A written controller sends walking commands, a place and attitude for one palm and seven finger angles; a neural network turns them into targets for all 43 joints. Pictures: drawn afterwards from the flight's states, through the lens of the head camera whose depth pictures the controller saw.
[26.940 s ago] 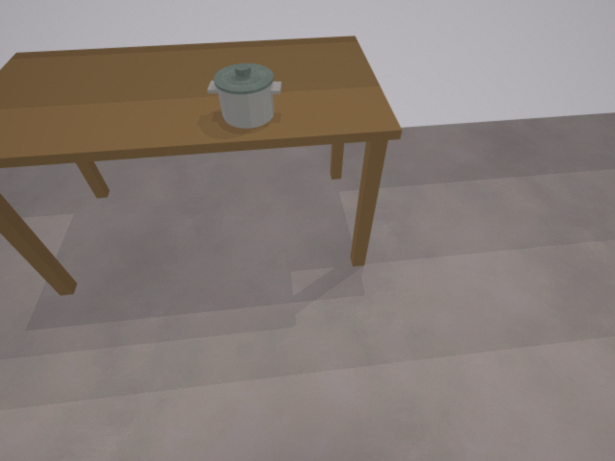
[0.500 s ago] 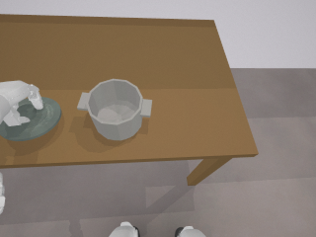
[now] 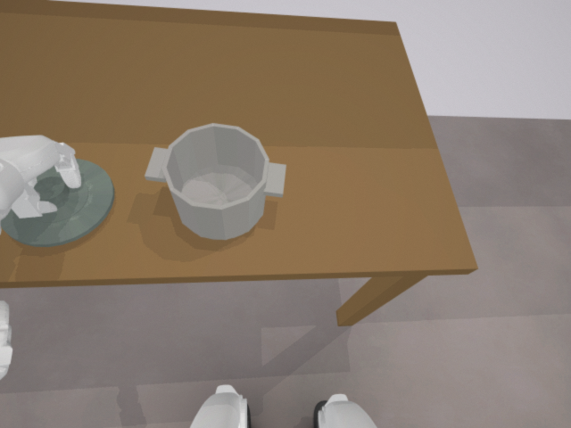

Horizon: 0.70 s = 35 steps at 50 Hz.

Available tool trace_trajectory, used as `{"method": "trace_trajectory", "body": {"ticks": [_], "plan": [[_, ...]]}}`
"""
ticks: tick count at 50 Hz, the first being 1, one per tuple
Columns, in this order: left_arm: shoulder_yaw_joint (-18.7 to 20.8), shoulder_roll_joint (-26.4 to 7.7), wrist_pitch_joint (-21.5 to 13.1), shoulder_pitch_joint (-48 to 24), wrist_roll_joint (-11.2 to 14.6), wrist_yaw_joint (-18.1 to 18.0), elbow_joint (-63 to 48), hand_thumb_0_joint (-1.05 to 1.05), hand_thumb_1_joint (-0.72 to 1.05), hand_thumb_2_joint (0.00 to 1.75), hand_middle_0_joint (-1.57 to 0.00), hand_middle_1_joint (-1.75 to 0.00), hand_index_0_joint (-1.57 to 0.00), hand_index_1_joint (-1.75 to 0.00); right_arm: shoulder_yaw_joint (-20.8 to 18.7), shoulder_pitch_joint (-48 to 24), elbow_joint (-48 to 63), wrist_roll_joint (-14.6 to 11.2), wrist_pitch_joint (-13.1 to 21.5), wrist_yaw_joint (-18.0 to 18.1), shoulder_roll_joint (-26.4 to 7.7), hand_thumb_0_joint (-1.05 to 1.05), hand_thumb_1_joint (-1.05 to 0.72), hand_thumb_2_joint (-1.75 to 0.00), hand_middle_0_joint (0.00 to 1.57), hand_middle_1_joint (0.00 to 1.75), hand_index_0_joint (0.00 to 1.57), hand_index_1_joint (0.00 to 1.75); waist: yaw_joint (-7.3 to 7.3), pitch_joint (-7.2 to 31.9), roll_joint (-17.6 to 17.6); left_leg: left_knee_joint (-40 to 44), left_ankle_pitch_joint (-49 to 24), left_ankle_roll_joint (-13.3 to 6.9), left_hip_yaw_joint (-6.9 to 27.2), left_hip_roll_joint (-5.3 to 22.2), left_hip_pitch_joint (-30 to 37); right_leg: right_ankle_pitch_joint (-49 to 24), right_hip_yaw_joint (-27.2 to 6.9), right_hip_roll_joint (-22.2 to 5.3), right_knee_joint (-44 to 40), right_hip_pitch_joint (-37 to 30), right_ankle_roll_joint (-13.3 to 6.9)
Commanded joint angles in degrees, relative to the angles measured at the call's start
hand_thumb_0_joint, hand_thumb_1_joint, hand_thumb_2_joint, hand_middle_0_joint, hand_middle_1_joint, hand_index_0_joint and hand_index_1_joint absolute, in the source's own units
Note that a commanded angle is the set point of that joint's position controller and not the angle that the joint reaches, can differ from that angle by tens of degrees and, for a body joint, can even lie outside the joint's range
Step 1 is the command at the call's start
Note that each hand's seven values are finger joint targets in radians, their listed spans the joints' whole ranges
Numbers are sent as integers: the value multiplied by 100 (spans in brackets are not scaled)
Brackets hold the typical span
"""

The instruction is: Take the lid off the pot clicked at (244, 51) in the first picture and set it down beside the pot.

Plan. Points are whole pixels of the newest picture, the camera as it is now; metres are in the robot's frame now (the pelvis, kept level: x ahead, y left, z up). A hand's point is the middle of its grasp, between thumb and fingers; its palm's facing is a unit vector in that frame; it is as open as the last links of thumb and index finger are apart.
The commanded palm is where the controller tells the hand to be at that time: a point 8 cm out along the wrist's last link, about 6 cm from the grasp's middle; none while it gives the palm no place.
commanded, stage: open the fingers wide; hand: left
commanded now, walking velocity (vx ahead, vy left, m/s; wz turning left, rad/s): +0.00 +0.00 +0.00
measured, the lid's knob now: (51, 190) +0.45 +0.34 -0.02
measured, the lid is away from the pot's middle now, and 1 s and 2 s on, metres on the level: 0.25 0.25 0.25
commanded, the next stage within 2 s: raise the empty hand in 1.18 s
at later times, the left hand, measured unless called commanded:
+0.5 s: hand (31, 204) +0.41 +0.35 +0.00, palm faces -0.45 -0.11 -0.89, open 7.3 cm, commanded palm +0.44 +0.33 +0.06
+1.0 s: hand (29, 208) +0.41 +0.35 +0.00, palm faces -0.47 -0.10 -0.88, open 10.3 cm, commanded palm +0.44 +0.33 +0.06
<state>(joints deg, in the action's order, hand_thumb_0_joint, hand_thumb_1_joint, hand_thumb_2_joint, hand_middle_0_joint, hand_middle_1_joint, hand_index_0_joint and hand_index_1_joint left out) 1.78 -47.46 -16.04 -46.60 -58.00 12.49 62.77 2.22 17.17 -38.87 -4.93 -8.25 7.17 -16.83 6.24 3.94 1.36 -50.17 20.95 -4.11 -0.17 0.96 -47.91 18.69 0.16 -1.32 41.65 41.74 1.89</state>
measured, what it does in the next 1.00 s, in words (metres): stands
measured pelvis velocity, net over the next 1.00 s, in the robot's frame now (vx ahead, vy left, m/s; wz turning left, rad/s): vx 0.00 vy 0.02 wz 0.00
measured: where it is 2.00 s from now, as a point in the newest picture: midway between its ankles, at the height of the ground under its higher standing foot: outside the picture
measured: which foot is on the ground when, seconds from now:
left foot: down 0.00-1.00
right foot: down 0.00-1.00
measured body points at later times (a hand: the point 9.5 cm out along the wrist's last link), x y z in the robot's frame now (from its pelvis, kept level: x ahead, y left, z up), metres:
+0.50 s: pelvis +0.00 +0.02 +0.00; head +0.10 +0.05 +0.44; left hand +0.43 +0.35 +0.05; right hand +0.04 -0.26 -0.11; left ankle +0.02 +0.07 -0.70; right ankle +0.01 -0.19 -0.69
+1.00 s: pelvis +0.00 +0.02 +0.00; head +0.10 +0.05 +0.44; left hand +0.43 +0.35 +0.05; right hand +0.04 -0.26 -0.11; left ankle +0.02 +0.07 -0.70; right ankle +0.01 -0.19 -0.69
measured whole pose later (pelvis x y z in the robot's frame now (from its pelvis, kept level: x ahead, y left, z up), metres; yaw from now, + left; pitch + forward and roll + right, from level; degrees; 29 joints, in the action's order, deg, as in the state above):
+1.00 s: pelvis +0.00 +0.02 +0.00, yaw +0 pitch +16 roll -6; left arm 0.5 -42.0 -12.5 -41.8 -58.0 9.2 59.5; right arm 0.3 18.0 -38.5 -4.4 -10.7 4.0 -16.0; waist 4.8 4.6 2.2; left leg -49.0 20.6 -6.0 -1.2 -0.3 -45.1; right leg 18.0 -0.8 -2.3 39.5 38.5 -0.1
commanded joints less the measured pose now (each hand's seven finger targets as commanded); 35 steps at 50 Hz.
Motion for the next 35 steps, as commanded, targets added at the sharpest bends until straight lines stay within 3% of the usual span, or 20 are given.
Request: {"method": "trace_trajectory", "body": {"ticks": [1, 3, 4, 5, 8, 9, 12, 13, 15, 17, 19, 22, 24, 27, 31, 33, 35], "plan": [[333, -1743, 107, -2367, 48, -240, -964, 0, 71, 93, -95, -107, -88, -103, -439, 868, 254, 63, 31, 62, -1125, 0, -90, -90, 20, 30, 20, 30, 151, 2656, 1007, 461, -2341, 98, 347, 24, 3088, -691, 485, 450, -287, 473, -437], [343, -1746, 124, -2471, 98, -197, -1000, 0, 71, 93, -95, -107, -88, -103, -431, 897, 230, 59, 27, 47, -1158, 0, -90, -90, 20, 30, 20, 30, 166, 2605, 970, 443, -2388, 108, 401, 65, 3060, -642, 502, 440, -244, 557, -440], [1069, -2025, 100, -973, 155, -201, -990, 0, 71, 93, -95, -107, -88, -103, -536, 856, 443, 95, -36, -66, -1039, 0, -90, -90, 20, 30, 20, 30, -360, 3060, 1030, 473, -2939, 188, 436, -40, 3329, -802, 537, 442, -230, 81, -495], [914, -1881, 106, -936, 158, -199, -1046, 0, 70, 91, -93, -107, -86, -103, -519, 762, 458, 110, -102, -121, -1054, 0, -90, -90, 20, 30, 20, 30, -232, 3077, 967, 442, -3127, 239, 400, -15, 3332, -975, 516, 459, -233, 53, -488], [688, -1668, 111, -1607, 133, -240, -1447, 0, 65, 87, -88, -106, -82, -103, -586, 714, 343, 132, -209, -166, -1055, 0, -90, -90, 20, 30, 20, 30, -67, 2876, 916, 448, -3041, 197, 420, 42, 3330, -924, 503, 443, -306, 261, -446], [796, -1908, 150, -1746, 76, -297, -1501, 0, 64, 86, -87, -106, -80, -103, -584, 770, 339, 128, -243, -165, -1079, 0, -90, -90, 20, 30, 20, 30, -86, 2858, 949, 527, -2911, 227, 472, 41, 3345, -758, 517, 460, -326, 251, -438], [677, -1760, 258, -1607, 36, -411, -1151, 0, 59, 82, -82, -105, -76, -103, -551, 728, 360, 87, -232, -178, -1074, 0, -90, -90, 20, 30, 20, 30, -62, 2376, 723, 657, -2191, 155, 443, 9, 2996, -505, 522, 469, -388, 319, -457], [812, -1908, 221, -1672, 33, -434, -1357, 0, 57, 81, -80, -105, -74, -102, -565, 701, 351, 94, -223, -177, -1088, 0, -90, -90, 20, 30, 20, 30, -130, 2490, 984, 674, -2427, 181, 451, 13, 3200, -582, 503, 440, -393, 311, -484], [703, -1758, 239, -1554, -2, -467, -1296, 0, 54, 80, -77, -104, -71, -102, -557, 722, 374, 99, -223, -198, -1040, 0, -90, -90, 20, 30, 20, 30, -138, 2507, 1087, 672, -2527, 241, 491, 14, 3303, -532, 523, 461, -383, 352, -495], [674, -1680, 277, -1307, 55, -484, -943, 0, 51, 78, -74, -103, -69, -101, -537, 684, 388, 82, -213, -220, -1043, 0, -90, -90, 20, 30, 20, 30, -89, 2293, 676, 643, -2256, 158, 409, -13, 3014, -577, 478, 463, -429, 215, -463], [829, -1957, 252, -1547, 39, -483, -1279, 0, 47, 76, -71, -103, -66, -101, -537, 689, 420, 95, -212, -211, -1070, 0, -90, -90, 20, 30, 20, 30, -160, 2559, 871, 718, -2290, 163, 435, -33, 3095, -647, 446, 443, -426, 28, -471], [575, -1558, 286, -1430, -1, -528, -1113, 0, 42, 74, -66, -101, -62, -99, -553, 645, 426, 82, -191, -235, -1029, 0, -90, -90, 20, 30, 20, 30, -121, 2305, 929, 741, -2213, 213, 479, 9, 3192, -451, 504, 441, -448, 296, -485], [690, -1706, 252, -1567, -13, -545, -1383, 0, 38, 73, -63, -100, -59, -99, -577, 665, 429, 101, -204, -235, -1059, 0, -90, -90, 20, 30, 20, 30, -160, 2537, 998, 752, -2487, 259, 578, 36, 3448, -490, 496, 435, -443, 296, -484], [445, -1390, 341, -1547, 26, -578, -1091, 0, 32, 71, -59, -99, -55, -97, -569, 658, 408, 84, -186, -250, -1050, 0, -90, -90, 20, 30, 20, 30, -63, 2272, 773, 761, -2114, 203, 523, 33, 3231, -414, 480, 434, -487, 353, -469], [624, -1613, 325, -1633, -7, -634, -1378, 0, 25, 69, -53, -96, -50, -95, -576, 669, 444, 96, -184, -226, -1067, 0, -90, -90, 20, 30, 20, 30, -137, 2644, 832, 786, -2406, 250, 577, 20, 3436, -581, 462, 426, -463, 165, -484], [521, -1426, 325, -1540, 23, -617, -1275, 0, 21, 68, -50, -95, -48, -94, -587, 658, 428, 92, -161, -245, -1048, 0, -90, -90, 20, 30, 20, 30, -120, 2541, 917, 747, -2637, 284, 583, 39, 3511, -636, 459, 415, -462, 280, -486], [308, -1179, 386, -1581, 47, -610, -1072, 0, 17, 67, -47, -94, -45, -93, -588, 656, 393, 86, -182, -266, -1047, 0, -90, -90, 20, 30, 20, 30, -50, 2239, 812, 781, -2299, 272, 611, 63, 3398, -415, 488, 431, -496, 464, -469]]}}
